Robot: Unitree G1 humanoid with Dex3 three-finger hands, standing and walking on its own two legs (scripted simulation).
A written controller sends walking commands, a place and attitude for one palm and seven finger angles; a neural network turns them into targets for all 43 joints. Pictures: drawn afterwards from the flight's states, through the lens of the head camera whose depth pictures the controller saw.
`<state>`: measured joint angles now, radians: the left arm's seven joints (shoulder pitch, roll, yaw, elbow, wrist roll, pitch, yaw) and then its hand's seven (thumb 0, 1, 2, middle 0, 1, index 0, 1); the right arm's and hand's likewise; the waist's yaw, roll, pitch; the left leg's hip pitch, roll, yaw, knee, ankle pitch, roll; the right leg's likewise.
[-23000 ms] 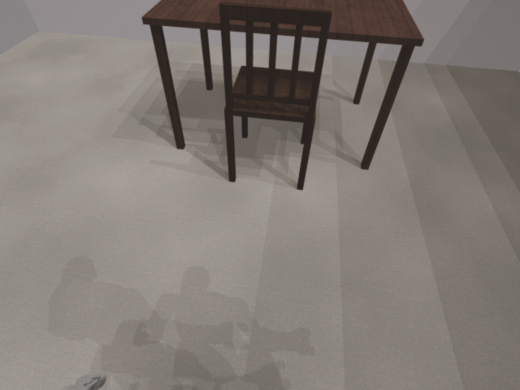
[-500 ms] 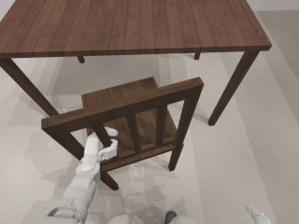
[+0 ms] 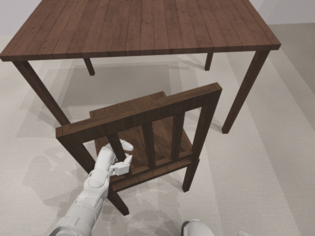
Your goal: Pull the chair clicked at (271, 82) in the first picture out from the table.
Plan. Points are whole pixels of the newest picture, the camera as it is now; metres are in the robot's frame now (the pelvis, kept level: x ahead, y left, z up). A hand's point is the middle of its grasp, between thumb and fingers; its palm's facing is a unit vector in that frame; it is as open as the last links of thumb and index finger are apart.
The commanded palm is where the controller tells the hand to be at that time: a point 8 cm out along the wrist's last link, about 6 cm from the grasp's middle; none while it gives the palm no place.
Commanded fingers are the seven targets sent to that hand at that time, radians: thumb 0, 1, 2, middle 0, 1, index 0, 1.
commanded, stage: step backward, pulling the chair out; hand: left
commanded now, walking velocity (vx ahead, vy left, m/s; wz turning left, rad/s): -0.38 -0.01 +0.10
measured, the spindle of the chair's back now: (149, 146) +0.38 +0.04 -0.06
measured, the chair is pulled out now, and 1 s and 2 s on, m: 0.25 0.34 0.51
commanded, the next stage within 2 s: none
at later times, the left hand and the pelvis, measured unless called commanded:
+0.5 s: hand (124, 175) +0.28 +0.10 -0.05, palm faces -0.08 -0.98 -0.17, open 5.4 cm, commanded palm +0.26 +0.15 -0.05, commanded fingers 0.00 0.90 0.90 -0.50 -1.45 -0.50 -1.45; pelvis -0.05 +0.00 +0.01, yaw +2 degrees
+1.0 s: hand (122, 200) +0.22 +0.10 -0.05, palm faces -0.05 -0.98 -0.19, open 5.5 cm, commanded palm +0.20 +0.15 -0.05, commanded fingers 0.00 0.90 0.90 -0.50 -1.45 -0.50 -1.45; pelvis -0.12 -0.02 +0.01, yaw +2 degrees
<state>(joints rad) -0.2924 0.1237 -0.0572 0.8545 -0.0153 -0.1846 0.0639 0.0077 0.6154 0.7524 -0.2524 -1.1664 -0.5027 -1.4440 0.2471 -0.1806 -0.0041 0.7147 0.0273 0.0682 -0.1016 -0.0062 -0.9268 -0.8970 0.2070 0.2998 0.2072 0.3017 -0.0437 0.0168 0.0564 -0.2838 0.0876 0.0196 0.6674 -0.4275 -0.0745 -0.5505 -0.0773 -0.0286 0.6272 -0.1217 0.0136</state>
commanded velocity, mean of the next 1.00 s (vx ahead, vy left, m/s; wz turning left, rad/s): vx -0.38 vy -0.06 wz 0.05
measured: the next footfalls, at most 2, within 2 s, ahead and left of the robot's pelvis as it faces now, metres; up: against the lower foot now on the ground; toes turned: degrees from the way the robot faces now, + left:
right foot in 0.26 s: +0.03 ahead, -0.12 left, +0.00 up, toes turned -2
left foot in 1.20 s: -0.17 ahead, +0.13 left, +0.00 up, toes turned +4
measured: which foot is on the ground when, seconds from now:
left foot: down 0.00-1.00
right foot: down 0.00-0.16, up 0.18-0.24, down 0.26-1.00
